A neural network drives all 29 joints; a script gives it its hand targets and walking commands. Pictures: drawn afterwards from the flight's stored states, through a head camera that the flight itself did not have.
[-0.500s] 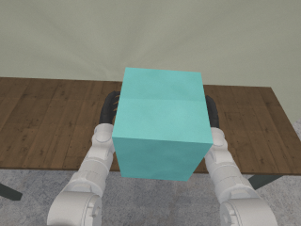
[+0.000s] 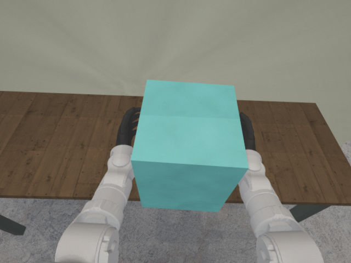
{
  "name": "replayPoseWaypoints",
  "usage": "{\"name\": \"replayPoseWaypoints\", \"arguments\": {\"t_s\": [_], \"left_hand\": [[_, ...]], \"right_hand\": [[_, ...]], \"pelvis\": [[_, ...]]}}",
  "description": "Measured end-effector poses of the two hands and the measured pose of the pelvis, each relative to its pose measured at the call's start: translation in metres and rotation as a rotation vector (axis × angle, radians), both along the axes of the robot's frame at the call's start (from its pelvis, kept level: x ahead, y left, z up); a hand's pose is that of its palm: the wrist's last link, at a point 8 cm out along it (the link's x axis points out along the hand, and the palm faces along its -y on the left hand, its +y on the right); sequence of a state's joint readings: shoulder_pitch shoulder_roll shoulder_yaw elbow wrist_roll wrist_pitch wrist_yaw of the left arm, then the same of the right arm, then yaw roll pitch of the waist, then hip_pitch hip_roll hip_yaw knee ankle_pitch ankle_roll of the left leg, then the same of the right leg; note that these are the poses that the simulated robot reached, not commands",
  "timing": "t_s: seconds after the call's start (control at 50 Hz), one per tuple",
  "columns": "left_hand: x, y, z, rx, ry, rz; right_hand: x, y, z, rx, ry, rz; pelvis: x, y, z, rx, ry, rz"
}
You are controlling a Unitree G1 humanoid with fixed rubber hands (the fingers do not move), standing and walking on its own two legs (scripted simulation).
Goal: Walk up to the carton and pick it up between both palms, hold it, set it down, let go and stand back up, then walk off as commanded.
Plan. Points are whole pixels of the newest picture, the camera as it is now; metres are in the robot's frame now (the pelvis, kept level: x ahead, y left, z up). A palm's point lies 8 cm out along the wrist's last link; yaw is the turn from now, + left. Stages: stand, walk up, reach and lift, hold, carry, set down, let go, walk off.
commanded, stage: reach and lift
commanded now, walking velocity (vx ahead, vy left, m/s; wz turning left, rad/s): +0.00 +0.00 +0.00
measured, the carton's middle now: (184, 150) +0.37 +0.00 +0.03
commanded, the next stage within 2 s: none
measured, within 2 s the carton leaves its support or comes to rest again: leaves its support in 0.14 s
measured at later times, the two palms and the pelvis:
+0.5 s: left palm (123, 136) +0.37 +0.15 +0.07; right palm (249, 144) +0.37 -0.15 +0.07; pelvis -0.01 +0.00 +0.00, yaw +0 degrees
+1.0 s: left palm (120, 125) +0.37 +0.14 +0.11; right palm (255, 138) +0.36 -0.15 +0.10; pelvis -0.01 +0.00 +0.00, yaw +1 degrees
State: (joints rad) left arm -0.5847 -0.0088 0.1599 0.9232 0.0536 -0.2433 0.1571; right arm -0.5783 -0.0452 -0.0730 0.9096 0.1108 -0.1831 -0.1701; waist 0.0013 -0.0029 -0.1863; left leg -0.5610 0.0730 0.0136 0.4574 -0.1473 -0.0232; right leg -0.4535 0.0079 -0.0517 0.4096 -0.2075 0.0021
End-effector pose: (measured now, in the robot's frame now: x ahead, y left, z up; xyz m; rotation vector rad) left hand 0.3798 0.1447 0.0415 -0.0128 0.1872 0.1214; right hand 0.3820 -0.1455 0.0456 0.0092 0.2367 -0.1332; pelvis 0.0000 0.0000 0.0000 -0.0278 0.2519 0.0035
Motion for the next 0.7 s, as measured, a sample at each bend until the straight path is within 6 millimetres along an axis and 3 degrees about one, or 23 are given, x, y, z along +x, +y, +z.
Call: {"name": "replayPoseWaypoints", "arguments": {"t_s": [0.38,0.7], "left_hand": [[-0.005,0.000,0.026,-0.012,-0.107,0.001],[-0.009,0.000,0.030,-0.016,-0.095,0.002]], "right_hand": [[-0.008,0.000,0.023,-0.001,-0.110,-0.006],[-0.011,0.000,0.026,-0.002,-0.103,-0.006]], "pelvis": [[-0.003,0.001,0.000,-0.002,-0.013,0.005],[-0.005,0.000,0.000,-0.002,-0.031,0.005]]}}
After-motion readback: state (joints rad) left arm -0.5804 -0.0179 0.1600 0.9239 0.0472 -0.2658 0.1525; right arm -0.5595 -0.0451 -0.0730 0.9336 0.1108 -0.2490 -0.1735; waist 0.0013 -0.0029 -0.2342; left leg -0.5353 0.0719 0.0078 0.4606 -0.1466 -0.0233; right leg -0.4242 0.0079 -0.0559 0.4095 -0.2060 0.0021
